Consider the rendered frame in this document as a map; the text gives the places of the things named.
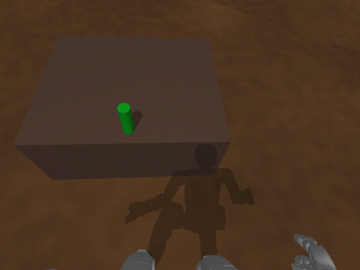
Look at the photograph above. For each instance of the can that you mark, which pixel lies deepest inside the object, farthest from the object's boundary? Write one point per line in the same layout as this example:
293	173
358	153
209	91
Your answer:
125	115

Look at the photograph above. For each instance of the right robot hand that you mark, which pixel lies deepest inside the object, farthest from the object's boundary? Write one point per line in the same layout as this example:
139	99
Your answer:
318	257

